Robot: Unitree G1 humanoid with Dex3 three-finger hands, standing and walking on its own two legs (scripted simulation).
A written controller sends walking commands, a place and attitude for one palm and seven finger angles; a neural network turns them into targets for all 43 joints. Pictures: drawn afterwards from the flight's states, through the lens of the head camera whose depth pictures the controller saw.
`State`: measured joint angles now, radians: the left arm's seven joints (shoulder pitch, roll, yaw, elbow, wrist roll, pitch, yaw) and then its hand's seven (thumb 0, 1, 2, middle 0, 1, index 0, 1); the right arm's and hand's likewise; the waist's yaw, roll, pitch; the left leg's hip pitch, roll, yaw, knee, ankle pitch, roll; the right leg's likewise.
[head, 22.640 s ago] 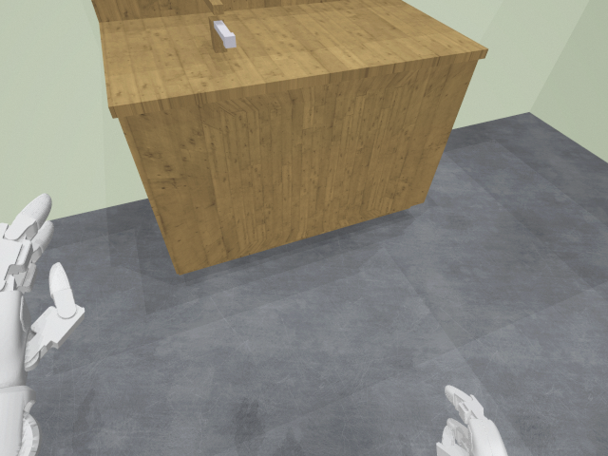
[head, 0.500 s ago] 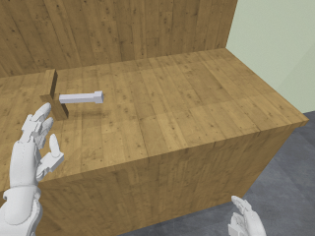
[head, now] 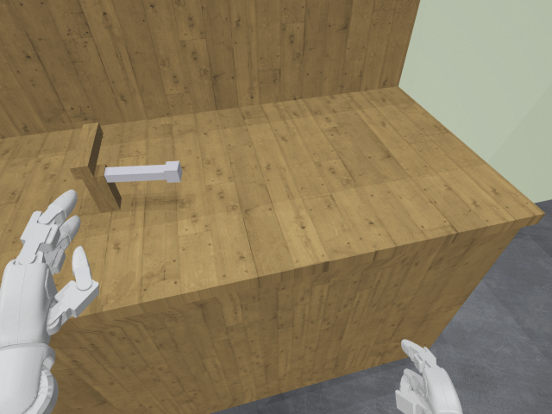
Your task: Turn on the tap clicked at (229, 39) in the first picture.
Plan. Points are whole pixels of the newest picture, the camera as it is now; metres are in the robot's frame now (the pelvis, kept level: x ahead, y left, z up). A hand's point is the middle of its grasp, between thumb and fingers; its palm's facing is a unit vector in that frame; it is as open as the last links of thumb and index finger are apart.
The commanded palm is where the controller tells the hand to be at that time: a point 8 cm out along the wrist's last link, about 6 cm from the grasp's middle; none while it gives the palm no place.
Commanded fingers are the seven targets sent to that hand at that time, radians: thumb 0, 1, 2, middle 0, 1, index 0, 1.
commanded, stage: step back with the hand held close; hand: left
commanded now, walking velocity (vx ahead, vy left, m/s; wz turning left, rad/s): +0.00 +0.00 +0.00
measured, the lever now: (173, 171) +0.48 +0.26 +0.09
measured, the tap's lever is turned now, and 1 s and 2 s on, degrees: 79 79 79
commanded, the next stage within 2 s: stop stepping back and stand still in 1.48 s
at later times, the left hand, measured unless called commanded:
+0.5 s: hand (73, 317) +0.16 +0.25 +0.15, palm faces +0.32 -0.83 -0.46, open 7.4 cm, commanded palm +0.11 +0.29 +0.17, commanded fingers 0.00 0.90 0.90 -0.20 -0.30 -0.20 -0.30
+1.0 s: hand (30, 361) +0.12 +0.26 +0.15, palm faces +0.40 -0.80 -0.44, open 7.4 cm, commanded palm +0.07 +0.29 +0.17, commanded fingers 0.00 0.90 0.90 -0.20 -0.30 -0.20 -0.30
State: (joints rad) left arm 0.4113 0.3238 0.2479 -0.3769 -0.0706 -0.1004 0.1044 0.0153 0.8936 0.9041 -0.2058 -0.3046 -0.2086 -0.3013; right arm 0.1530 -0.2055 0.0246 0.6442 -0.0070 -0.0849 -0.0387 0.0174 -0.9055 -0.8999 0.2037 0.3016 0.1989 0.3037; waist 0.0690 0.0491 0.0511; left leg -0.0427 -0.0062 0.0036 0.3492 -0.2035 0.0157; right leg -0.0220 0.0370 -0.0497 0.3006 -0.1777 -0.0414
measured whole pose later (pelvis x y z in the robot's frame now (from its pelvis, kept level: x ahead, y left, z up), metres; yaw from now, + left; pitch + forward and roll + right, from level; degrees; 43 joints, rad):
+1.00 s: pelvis -0.10 +0.01 -0.01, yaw -1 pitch +4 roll -1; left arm 0.51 0.38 0.37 -0.57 -0.03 -0.16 0.17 0.01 0.89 0.90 -0.20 -0.30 -0.21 -0.30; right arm 0.15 -0.16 0.04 0.60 -0.01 -0.08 -0.05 0.02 -0.90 -0.90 0.21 0.30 0.20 0.30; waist 0.04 0.00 0.02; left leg -0.46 0.00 0.02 0.44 -0.07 0.03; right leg -0.20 0.04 0.04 0.45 -0.32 0.00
